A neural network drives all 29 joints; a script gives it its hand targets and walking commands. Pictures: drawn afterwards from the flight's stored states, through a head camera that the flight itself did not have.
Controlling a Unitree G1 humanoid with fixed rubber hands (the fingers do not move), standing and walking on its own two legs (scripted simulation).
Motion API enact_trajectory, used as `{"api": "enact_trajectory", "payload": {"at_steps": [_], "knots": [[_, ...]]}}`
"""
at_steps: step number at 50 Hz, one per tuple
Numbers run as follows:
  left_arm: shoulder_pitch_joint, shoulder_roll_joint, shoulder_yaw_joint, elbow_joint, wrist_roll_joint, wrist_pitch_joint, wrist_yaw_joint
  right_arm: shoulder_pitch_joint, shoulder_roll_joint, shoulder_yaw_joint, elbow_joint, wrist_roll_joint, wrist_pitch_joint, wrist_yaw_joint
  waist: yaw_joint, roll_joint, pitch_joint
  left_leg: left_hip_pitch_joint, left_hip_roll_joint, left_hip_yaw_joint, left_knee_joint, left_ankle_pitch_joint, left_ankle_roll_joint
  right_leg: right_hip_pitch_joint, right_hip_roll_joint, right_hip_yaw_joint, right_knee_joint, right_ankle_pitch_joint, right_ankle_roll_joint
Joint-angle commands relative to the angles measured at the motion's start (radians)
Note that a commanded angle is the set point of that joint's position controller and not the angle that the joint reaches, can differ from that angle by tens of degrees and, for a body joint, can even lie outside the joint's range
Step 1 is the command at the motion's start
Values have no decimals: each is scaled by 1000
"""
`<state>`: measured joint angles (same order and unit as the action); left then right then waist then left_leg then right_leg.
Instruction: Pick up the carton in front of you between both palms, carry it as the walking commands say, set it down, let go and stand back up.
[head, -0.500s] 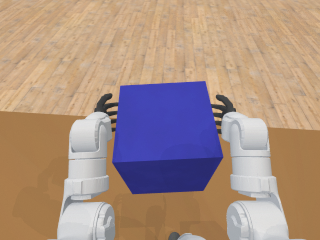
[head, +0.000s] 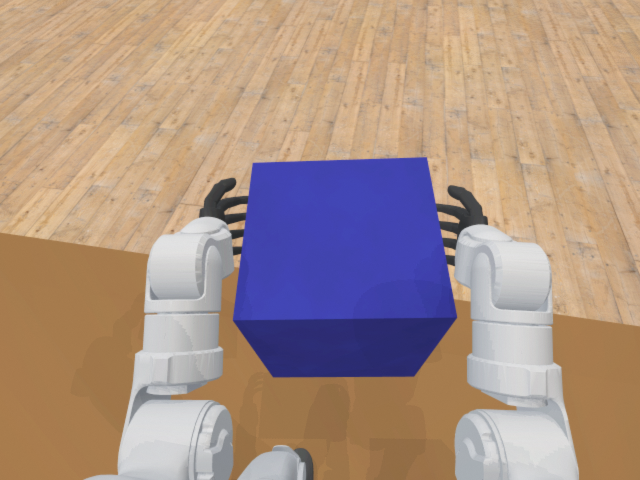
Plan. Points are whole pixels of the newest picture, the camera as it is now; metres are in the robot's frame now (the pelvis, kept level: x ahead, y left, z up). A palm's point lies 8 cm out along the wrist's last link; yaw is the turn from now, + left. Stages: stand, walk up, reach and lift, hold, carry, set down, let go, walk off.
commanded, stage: carry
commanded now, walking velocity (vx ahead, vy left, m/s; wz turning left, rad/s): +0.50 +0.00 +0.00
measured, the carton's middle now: (341, 279) +0.36 +0.02 +0.03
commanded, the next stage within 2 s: none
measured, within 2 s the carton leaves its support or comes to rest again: neither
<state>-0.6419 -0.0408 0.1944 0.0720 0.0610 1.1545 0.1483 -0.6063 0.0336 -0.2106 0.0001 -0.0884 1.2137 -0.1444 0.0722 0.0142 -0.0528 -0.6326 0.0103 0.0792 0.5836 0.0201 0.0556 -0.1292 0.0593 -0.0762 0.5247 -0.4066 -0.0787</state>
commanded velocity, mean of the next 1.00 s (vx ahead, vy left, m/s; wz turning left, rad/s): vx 0.50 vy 0.00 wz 0.00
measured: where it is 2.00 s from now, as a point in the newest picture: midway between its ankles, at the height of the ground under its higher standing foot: (337, 226)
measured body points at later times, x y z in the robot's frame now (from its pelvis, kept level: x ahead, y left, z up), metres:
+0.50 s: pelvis +0.29 +0.02 -0.02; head +0.32 +0.03 +0.43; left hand +0.67 +0.16 +0.09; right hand +0.65 -0.15 +0.10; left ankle +0.17 +0.07 -0.74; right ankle +0.44 -0.11 -0.72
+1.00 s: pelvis +0.58 -0.01 -0.04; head +0.62 -0.02 +0.41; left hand +0.95 +0.16 +0.07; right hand +0.96 -0.14 +0.06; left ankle +0.72 +0.14 -0.73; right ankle +0.49 -0.06 -0.77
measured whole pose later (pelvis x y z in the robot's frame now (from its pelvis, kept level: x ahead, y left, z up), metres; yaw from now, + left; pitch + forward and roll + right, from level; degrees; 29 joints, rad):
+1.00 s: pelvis +0.58 -0.01 -0.04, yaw +0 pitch +5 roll +1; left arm -0.63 -0.04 0.20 0.05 0.05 1.16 0.15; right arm -0.60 0.04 -0.20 0.00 -0.09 1.20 -0.14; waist 0.06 0.01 -0.01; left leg -0.72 0.05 0.04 0.79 -0.07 0.03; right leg -0.19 0.06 -0.08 0.49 -0.31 -0.10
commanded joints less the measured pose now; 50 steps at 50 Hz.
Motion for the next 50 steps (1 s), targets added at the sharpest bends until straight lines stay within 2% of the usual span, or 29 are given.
{"api": "enact_trajectory", "payload": {"at_steps": [1, 2, 3, 4, 5, 6, 7, 8, 9, 12, 15, 18, 24, 26, 27, 28, 29, 30, 31, 32, 33, 34, 35, 36, 37, 39, 42, 45, 50], "knots": [[-606, -1052, -652, -2, -451, 20, -300, -644, 990, 635, 21, 369, -30, 229, -18, -153, -364, 239, -75, 86, -168, 99, 38, 226, -180, 71, 151, 1000, -34], [-616, -1061, -653, 17, -451, 18, -304, -634, 985, 619, 43, 364, -31, 235, -66, -122, -406, 435, -54, 83, -204, 162, 40, 131, -159, 25, 293, 918, -4], [-627, -1066, -649, 32, -449, 16, -307, -627, 973, 600, 57, 361, -31, 244, -93, -31, -457, 672, 83, -64, -121, 279, 42, -82, -126, 23, 479, 574, 17], [-639, -1092, -645, 54, -453, 22, -309, -641, 959, 573, 86, 356, -30, 250, -81, 164, -519, 932, 338, -372, 34, 632, 135, -361, -37, 35, 657, -105, 44], [-645, -1102, -616, 68, -450, 27, -308, -624, 962, 556, 122, 354, -35, 253, -137, 280, -591, 1024, 408, -641, -70, 232, 288, -563, 26, 83, 870, -208, 55], [-689, -1114, -625, 46, -453, 20, -304, -625, 1005, 564, 116, 375, -40, 262, -133, 193, -531, 940, 355, -635, -140, -1, 267, -623, -22, 116, 883, -150, 34], [-732, -1133, -629, 23, -455, 13, -297, -696, 1045, 587, 68, 406, -47, 270, -125, 115, -475, 845, 307, -559, -161, -54, 232, -636, -49, 114, 850, -85, 25], [-753, -1147, -628, -3, -457, 7, -288, -770, 1091, 613, 19, 441, -52, 276, -108, 44, -430, 754, 281, -483, -181, -21, 200, -620, -79, 110, 788, -33, 31], [-758, -1156, -625, -30, -456, 4, -278, -823, 1120, 634, -21, 473, -56, 277, -98, 33, -421, 688, 271, -442, -198, -17, 190, -583, -96, 112, 737, -1, 39], [-709, -1159, -630, -68, -441, -1, -248, -846, 1146, 662, -80, 524, -59, 277, -92, 55, -437, 637, 236, -339, -206, 59, 175, -550, -108, 81, 644, 43, 58], [-663, -1141, -638, -87, -416, -3, -225, -801, 1135, 671, -92, 528, -55, 277, -116, 78, -448, 729, 217, -274, -170, 273, 173, -641, -112, 56, 536, 115, 68], [-664, -1111, -655, -123, -403, 0, -213, -785, 1111, 683, -112, 527, -50, 279, -134, 88, -437, 800, 193, -232, -141, 409, 157, -699, -107, 41, 431, 221, 65], [-612, -1040, -648, -73, -364, 28, -221, -697, 1058, 669, -24, 491, -32, 289, -177, 92, -365, 836, 110, -138, -84, 495, 117, -587, -28, -47, 52, 467, 36], [-610, -1027, -629, -34, -354, 35, -233, -693, 1057, 663, 23, 484, -33, 294, -163, 110, -338, 790, 114, -120, -48, 485, 98, -465, -17, -54, -61, 526, 7], [-608, -1019, -615, -13, -351, 36, -239, -698, 1062, 659, 47, 482, -33, 296, -134, 123, -345, 753, 116, -105, 14, 523, 78, -360, -10, -60, -93, 530, -11], [-592, -1013, -599, 14, -346, 36, -245, -705, 1069, 655, 71, 483, -33, 299, -89, 105, -373, 699, 101, -60, 125, 522, 50, -201, -2, -83, -146, 571, -21], [-585, -1008, -580, 32, -341, 34, -253, -703, 1072, 650, 93, 485, -37, 301, -45, 68, -418, 567, 74, -27, 284, 365, 25, 12, -52, -50, -142, 614, -24], [-563, -1003, -555, 59, -338, 34, -263, -720, 1074, 643, 106, 485, -40, 303, -33, -48, -481, 335, 40, -20, 467, -118, 9, 255, -240, 140, 6, 850, -21], [-598, -974, -536, 88, -321, 31, -265, -746, 1124, 637, 132, 482, -34, 301, -24, -270, -556, -16, -91, -52, 738, -641, -39, 541, -476, 524, 61, 957, -198], [-558, -1009, -531, 129, -343, 25, -272, -741, 1113, 616, 127, 478, -33, 295, -2, -274, -592, -127, -72, -111, 862, -623, -19, 529, -471, 655, -17, 607, -269], [-591, -1053, -544, 91, -371, 15, -282, -778, 1121, 627, 97, 479, -39, 289, -4, -204, -517, -160, -32, -114, 844, -557, -1, 420, -394, 592, -67, 454, -224], [-666, -1093, -565, 34, -404, 9, -291, -811, 1141, 625, 65, 479, -48, 280, -12, -113, -471, -156, -11, -113, 801, -493, 1, 327, -361, 517, -91, 418, -185], [-734, -1135, -591, -11, -440, 5, -295, -826, 1149, 624, 35, 475, -55, 269, -25, -69, -430, -130, 10, -114, 744, -446, -8, 232, -344, 457, -114, 452, -167], [-781, -1162, -612, -46, -471, 2, -297, -823, 1153, 622, 10, 468, -60, 257, -35, -56, -423, -81, 25, -114, 689, -416, -14, 162, -328, 415, -135, 434, -153], [-797, -1175, -628, -71, -490, -2, -297, -811, 1154, 623, -7, 463, -63, 246, -41, -66, -424, -53, 31, -103, 649, -401, -19, 129, -314, 386, -149, 426, -145], [-785, -1183, -643, -97, -509, -5, -297, -765, 1146, 628, -26, 446, -69, 227, -44, -84, -437, -69, 39, -87, 589, -366, -29, 140, -304, 344, -143, 498, -147], [-738, -1166, -655, -112, -512, -6, -298, -715, 1129, 646, -44, 422, -76, 209, -24, -96, -442, -151, 46, -59, 491, -295, -40, 225, -290, 281, -103, 723, -135], [-714, -1132, -669, -137, -507, -3, -296, -710, 1103, 670, -76, 415, -75, 201, -7, -110, -427, -202, 41, -38, 379, -191, -37, 300, -264, 239, -78, 853, -107], [-647, -1063, -663, -112, -475, 16, -290, -685, 1039, 682, -72, 403, -48, 202, 32, -114, -370, -130, -28, 40, 65, 1, -18, 355, -187, 148, -31, 943, -82]]}}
